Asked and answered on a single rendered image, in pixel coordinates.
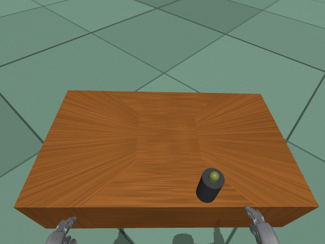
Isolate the right robot hand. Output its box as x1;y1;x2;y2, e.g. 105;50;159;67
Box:
244;205;280;244

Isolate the left robot hand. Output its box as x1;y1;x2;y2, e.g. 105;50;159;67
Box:
45;217;77;244

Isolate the bottle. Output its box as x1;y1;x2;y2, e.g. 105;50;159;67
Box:
196;168;224;203

